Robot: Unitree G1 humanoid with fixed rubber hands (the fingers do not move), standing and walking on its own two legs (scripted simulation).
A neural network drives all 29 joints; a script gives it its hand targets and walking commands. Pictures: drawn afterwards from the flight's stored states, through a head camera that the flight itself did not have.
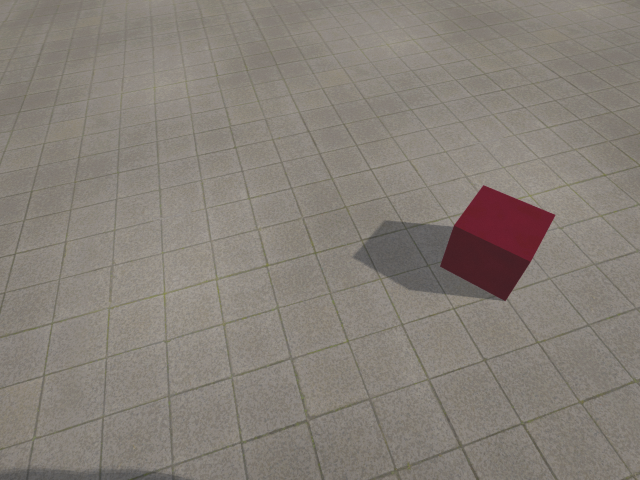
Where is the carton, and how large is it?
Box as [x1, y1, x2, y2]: [440, 185, 554, 300]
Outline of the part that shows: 483,185 454,225 440,266 505,300 529,263 554,215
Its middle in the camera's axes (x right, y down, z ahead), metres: +0.63 +0.03 +1.41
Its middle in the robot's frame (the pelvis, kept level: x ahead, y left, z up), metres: +0.95 -0.56 -0.65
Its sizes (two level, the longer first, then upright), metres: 0.257 0.245 0.242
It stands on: the floor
